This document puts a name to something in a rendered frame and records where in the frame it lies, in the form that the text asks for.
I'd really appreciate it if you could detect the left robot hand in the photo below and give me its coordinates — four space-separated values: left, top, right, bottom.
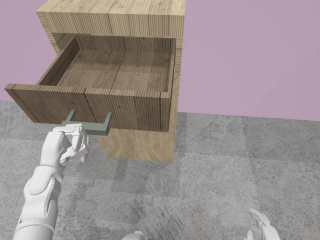
40 123 91 172

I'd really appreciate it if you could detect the right robot hand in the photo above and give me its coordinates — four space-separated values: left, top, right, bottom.
244 208 281 240

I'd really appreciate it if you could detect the drawer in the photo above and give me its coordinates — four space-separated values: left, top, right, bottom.
4 34 177 133

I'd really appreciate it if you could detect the handle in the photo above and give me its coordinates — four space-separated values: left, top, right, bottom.
60 109 113 136

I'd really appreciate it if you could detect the cabinet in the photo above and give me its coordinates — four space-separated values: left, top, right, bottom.
35 0 186 163

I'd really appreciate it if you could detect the robot left forearm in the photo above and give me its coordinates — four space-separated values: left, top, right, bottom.
12 165 64 240

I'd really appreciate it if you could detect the left robot shin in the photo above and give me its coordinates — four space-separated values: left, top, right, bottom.
134 231 144 236

